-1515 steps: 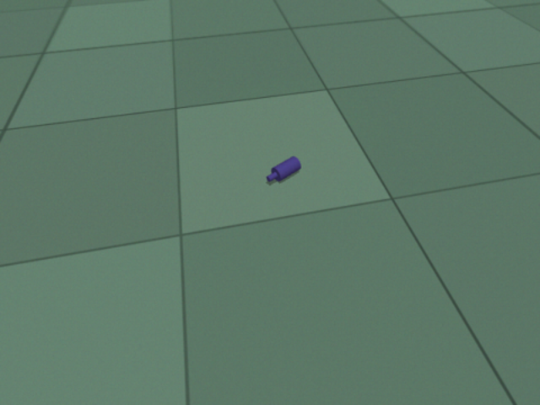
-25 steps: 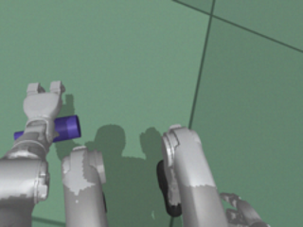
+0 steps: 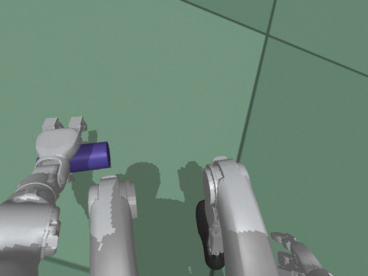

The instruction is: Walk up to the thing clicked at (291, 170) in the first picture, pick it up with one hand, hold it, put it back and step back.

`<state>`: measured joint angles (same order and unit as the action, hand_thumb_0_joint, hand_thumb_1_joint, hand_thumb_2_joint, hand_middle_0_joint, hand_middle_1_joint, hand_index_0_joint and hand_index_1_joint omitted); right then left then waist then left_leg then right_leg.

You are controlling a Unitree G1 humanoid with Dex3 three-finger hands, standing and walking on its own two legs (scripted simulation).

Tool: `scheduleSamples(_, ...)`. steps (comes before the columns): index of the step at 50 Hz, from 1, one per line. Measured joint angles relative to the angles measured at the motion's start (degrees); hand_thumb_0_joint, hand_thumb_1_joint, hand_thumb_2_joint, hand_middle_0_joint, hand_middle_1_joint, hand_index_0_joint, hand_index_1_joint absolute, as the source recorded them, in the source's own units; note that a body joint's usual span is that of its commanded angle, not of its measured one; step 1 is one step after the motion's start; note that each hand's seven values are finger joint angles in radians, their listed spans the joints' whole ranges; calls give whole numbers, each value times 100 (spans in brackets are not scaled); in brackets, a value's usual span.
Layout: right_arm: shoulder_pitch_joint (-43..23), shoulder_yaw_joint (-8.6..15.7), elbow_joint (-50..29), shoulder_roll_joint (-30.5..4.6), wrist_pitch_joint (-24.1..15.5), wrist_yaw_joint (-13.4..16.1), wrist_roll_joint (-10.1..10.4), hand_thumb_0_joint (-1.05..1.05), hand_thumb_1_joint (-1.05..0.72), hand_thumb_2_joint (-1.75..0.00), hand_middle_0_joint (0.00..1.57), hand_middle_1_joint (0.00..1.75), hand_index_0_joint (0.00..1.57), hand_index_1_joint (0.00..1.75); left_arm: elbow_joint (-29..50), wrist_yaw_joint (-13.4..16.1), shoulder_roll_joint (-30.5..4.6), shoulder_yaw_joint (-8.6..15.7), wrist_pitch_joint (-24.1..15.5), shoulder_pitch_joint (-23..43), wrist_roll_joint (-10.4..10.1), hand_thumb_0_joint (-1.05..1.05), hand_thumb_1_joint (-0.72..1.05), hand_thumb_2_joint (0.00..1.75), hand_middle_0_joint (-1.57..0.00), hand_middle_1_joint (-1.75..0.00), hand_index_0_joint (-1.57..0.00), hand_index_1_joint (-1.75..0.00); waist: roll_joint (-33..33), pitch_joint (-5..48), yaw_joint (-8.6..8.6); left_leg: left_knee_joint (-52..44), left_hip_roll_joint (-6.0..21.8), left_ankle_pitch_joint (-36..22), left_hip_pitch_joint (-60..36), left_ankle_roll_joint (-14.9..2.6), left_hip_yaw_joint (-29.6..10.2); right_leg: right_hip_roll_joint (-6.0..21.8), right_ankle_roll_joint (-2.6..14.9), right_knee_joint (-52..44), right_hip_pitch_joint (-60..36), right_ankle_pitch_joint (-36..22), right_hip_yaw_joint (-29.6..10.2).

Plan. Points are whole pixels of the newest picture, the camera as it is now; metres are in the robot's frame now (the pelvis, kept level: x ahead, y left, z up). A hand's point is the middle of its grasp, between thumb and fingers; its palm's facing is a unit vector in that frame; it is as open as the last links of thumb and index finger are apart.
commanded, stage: approach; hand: left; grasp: from above
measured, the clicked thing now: (74, 158) +0.42 +0.24 -0.31
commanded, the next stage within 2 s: rest palm in 0.14 s
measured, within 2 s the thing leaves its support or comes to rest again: neither
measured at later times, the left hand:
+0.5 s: hand (73, 155) +0.41 +0.22 -0.22, palm faces -0.53 -0.10 -0.84, open 13.9 cm
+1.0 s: hand (83, 148) +0.44 +0.21 -0.26, palm faces -0.39 -0.07 -0.92, open 14.0 cm
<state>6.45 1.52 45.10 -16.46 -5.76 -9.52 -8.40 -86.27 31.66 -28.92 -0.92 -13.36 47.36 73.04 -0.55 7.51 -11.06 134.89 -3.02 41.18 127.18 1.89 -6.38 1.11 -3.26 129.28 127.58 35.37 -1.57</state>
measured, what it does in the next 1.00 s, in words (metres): stands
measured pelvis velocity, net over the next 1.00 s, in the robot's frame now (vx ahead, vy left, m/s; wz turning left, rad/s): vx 0.01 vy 0.01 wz -0.07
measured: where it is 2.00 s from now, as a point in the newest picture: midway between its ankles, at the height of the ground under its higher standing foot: (169, 260)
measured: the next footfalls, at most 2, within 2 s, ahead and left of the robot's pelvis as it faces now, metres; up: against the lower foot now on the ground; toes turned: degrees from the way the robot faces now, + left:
none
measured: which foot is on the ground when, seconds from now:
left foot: down 0.00-1.00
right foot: down 0.00-1.00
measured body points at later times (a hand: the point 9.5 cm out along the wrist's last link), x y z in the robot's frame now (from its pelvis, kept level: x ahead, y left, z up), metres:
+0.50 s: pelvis +0.01 +0.00 -0.02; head +0.24 +0.04 +0.36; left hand +0.44 +0.23 -0.17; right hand +0.04 -0.26 -0.14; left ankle +0.08 +0.13 -0.31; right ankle +0.11 -0.15 -0.31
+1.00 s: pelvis +0.01 +0.01 -0.04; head +0.26 +0.07 +0.33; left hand +0.45 +0.21 -0.21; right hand +0.06 -0.27 -0.13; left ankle +0.08 +0.13 -0.31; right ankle +0.11 -0.14 -0.31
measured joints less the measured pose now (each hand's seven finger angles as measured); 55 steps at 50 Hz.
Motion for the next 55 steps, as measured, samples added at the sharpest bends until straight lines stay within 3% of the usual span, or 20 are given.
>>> scheduleSamples(5,-132,-60,25,-54,-109,-27,-141,0,-90,-89,20,30,20,30,-339,265,-180,165,-25,246,295,0,-48,100,-7,-108,-11,-105,-121,-140,-238,169,-41,-41,158,40,-65,3,-8,119,106,-35,41)
scheduleSamples(9,-130,-30,99,-43,-157,-140,-272,0,-90,-89,20,30,20,30,-178,519,-294,401,86,211,398,0,-48,101,-8,-107,-11,-104,-117,-206,-378,311,-65,-14,286,41,-85,5,-24,230,202,-4,47)
scheduleSamples(13,-64,7,152,-4,-140,-287,-311,0,-90,-89,20,30,20,30,26,583,-326,441,341,122,285,0,-48,100,-8,-106,-11,-103,22,-197,-402,376,-48,61,362,14,-79,-9,-13,272,272,49,42)
scheduleSamples(19,46,-74,245,57,-124,-455,-333,0,-90,-89,20,30,20,30,-133,315,-152,373,551,211,-83,0,-48,99,-7,-105,-10,-102,260,-203,-268,361,6,169,318,-58,-21,-41,-75,253,256,122,-6)
scheduleSamples(23,97,-194,209,94,-168,-483,-357,0,-90,-89,20,30,20,30,-521,86,-164,463,391,344,-245,0,-48,98,-6,-104,-9,-101,250,-328,-272,386,4,154,297,-59,-11,-49,-137,292,249,108,-28)
scheduleSamples(28,156,-309,179,86,-223,-480,-425,0,-90,-89,20,30,21,30,-749,46,-354,509,-124,323,-87,0,-47,97,-6,-104,-9,-101,43,-521,-335,545,-31,108,362,16,-111,-57,-123,433,318,44,39)
scheduleSamples(31,129,-353,219,41,-267,-497,-524,0,-90,-89,20,30,21,30,-811,278,-513,520,-478,251,204,0,-47,96,-6,-105,-10,-102,-108,-623,-412,700,-47,119,396,56,-188,-74,-109,555,352,27,91)
scheduleSamples(34,25,-318,365,-4,-315,-518,-672,0,-90,-89,20,30,21,30,-767,729,-600,548,-629,104,487,0,-46,95,-6,-105,-10,-101,-209,-668,-498,851,-50,162,424,79,-240,-99,-133,665,376,39,118)
scheduleSamples(37,-103,-225,525,-33,-340,-586,-808,0,-90,-89,20,30,20,30,-662,1248,-582,485,-549,-45,712,0,-45,94,-6,-104,-10,-100,-253,-647,-557,939,-31,215,447,70,-242,-128,-141,723,399,65,112)
scheduleSamples(40,-224,-163,593,-57,-362,-691,-895,0,-90,-89,20,30,20,30,-769,1636,-506,350,-282,-27,809,0,-45,93,-6,-103,-10,-99,-227,-575,-603,951,-9,243,501,28,-222,-144,-134,713,439,82,102)
scheduleSamples(43,-332,-205,555,-81,-424,-836,-939,0,-90,-89,20,30,20,30,-1051,1838,-423,286,73,136,737,0,-45,93,-6,-102,-10,-98,-160,-525,-666,917,5,245,548,-12,-198,-145,-109,664,466,88,96)
scheduleSamples(47,-405,-322,418,-90,-591,-1026,-929,0,-90,-89,20,30,20,30,-1441,1822,-421,420,445,453,465,0,-46,93,-6,-101,-10,-97,-69,-552,-746,883,17,250,577,-45,-200,-143,-71,609,475,95,115)
scheduleSamples(52,-329,-447,204,-111,-751,-1190,-903,0,-90,-89,20,30,20,30,-1577,1452,-612,989,553,776,54,0,-49,93,-5,-101,-9,-97,13,-770,-751,933,-3,261,585,-58,-256,-133,-132,617,443,106,160)
scheduleSamples(55,-252,-487,172,-93,-764,-1220,-891,0,-90,-89,20,30,20,30,-1572,1114,-782,1121,476,721,-73,0,-49,92,-5,-101,-9,-97,36,-897,-747,1012,-30,271,592,-51,-293,-126,-206,673,422,120,177)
